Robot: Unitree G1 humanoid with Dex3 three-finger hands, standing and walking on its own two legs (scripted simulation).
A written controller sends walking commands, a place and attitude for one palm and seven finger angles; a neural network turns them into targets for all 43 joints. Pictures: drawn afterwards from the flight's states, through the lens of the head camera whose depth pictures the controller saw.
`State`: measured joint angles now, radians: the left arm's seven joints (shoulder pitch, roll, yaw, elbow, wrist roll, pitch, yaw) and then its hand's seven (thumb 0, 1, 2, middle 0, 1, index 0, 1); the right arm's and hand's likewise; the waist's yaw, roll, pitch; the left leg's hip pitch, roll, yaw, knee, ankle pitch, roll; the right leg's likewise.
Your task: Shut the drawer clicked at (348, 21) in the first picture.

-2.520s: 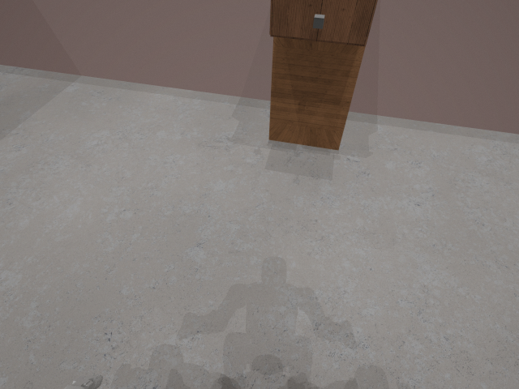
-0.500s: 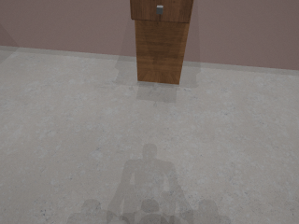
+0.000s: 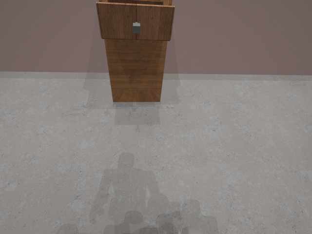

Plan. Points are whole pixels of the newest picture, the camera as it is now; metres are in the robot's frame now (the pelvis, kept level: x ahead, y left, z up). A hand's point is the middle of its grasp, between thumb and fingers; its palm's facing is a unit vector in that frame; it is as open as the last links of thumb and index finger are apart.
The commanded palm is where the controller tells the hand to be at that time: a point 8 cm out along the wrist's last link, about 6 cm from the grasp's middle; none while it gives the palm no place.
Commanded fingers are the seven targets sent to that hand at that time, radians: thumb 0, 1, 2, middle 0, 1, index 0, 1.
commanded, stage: walk to a spot facing it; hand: left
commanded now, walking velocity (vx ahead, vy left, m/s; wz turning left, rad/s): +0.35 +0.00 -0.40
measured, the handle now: (136, 26) +1.04 +0.19 +0.05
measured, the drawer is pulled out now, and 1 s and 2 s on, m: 0.24 0.24 0.24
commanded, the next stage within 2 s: turn to face it in 0.66 s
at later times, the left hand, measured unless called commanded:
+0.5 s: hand (131, 174) +0.34 +0.11 -0.17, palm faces -0.14 -0.97 -0.21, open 7.2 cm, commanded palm none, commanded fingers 0.00 0.90 0.90 -0.20 -0.30 -0.20 -0.30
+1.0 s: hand (125, 146) +0.46 +0.15 -0.18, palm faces -0.10 -0.99 -0.14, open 7.4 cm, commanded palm none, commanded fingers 0.00 0.90 0.90 -0.20 -0.30 -0.20 -0.30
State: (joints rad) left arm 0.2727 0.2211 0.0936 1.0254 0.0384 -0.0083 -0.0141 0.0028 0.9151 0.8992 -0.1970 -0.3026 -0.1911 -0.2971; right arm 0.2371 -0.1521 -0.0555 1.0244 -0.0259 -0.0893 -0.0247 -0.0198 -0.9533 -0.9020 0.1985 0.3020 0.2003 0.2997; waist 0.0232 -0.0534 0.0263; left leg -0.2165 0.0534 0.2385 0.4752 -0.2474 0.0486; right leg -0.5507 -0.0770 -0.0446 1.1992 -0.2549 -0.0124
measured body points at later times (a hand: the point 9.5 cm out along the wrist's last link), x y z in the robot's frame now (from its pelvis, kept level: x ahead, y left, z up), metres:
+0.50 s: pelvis +0.22 -0.06 -0.01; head +0.24 -0.07 +0.44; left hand +0.34 +0.16 -0.15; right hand +0.15 -0.28 -0.17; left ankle +0.20 +0.09 -0.65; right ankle +0.24 -0.15 -0.74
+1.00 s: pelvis +0.41 -0.02 +0.00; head +0.43 +0.01 +0.45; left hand +0.46 +0.20 -0.17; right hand +0.42 -0.26 -0.13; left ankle +0.45 +0.04 -0.74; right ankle +0.37 -0.17 -0.67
